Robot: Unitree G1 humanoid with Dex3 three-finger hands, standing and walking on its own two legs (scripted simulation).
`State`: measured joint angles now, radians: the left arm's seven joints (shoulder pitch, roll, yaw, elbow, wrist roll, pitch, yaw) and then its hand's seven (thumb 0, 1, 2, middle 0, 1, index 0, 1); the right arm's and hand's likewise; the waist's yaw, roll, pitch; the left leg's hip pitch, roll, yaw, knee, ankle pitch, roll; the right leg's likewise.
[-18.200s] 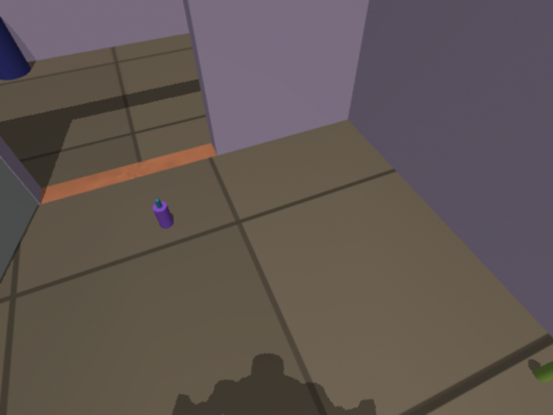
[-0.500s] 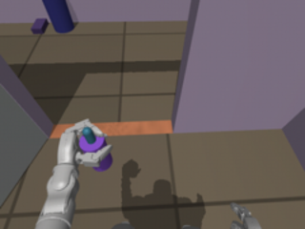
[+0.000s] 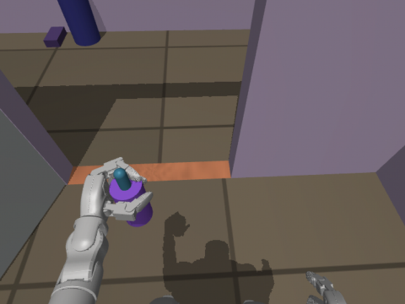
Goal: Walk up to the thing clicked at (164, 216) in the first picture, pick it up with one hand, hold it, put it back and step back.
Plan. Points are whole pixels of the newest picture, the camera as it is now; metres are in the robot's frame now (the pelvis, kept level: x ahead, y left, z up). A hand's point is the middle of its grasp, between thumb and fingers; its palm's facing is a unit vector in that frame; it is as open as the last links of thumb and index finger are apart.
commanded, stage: hold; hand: left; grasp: from the side
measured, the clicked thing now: (130, 195) +0.32 +0.16 +0.01
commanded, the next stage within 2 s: crouch in 1.16 s
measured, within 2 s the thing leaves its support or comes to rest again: neither
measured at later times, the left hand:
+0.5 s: hand (131, 195) +0.31 +0.15 +0.03, palm faces +0.05 -1.00 -0.03, open 6.6 cm
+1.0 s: hand (131, 192) +0.32 +0.15 +0.03, palm faces +0.06 -1.00 -0.03, open 6.6 cm
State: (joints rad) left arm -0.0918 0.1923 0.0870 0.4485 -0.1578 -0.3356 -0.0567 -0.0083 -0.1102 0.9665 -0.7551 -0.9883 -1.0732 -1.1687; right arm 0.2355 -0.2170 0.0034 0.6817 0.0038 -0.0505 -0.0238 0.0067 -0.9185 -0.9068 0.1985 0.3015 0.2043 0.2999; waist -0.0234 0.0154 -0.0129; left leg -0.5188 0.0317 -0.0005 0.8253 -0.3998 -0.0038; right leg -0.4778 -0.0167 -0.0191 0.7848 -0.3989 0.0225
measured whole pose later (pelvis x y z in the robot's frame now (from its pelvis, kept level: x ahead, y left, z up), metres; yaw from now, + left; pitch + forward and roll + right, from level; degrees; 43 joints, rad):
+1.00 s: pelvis +0.00 +0.00 +0.00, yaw +0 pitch +5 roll -1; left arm -0.09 0.19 0.09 0.44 -0.15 -0.35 -0.05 -0.01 -0.12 0.98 -0.76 -0.99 -1.08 -1.17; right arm 0.24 -0.22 0.00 0.69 0.00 -0.06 -0.03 0.01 -0.92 -0.91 0.20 0.30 0.20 0.30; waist -0.02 0.01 -0.01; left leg -0.52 0.03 0.00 0.82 -0.40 -0.01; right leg -0.48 -0.02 -0.02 0.79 -0.40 0.02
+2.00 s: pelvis -0.04 +0.00 -0.19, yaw -2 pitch +32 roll -3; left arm -0.47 0.26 0.29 0.95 -0.12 -0.74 -0.07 -0.01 -0.12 0.98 -0.77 -0.97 -1.08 -1.16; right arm 0.14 -0.25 -0.01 0.71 -0.08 -0.03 0.07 0.00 -0.91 -0.91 0.20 0.30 0.20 0.30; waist -0.09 0.02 -0.19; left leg -1.62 0.04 -0.05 1.72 -0.66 -0.01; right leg -1.57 0.00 -0.03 1.69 -0.67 0.02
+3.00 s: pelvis -0.09 +0.00 -0.42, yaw -8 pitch +27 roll -9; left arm -0.74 0.60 0.53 1.21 -0.03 -0.76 -0.14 -0.01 -0.15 1.01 -0.80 -0.95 -1.09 -1.16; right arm 0.06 -0.31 0.18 0.71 -0.19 0.03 0.11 0.00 -0.92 -0.91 0.20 0.30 0.21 0.30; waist -0.22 -0.07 0.05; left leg -2.28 0.02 -0.19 2.47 -0.67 -0.02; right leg -2.18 0.02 -0.11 2.37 -0.67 0.03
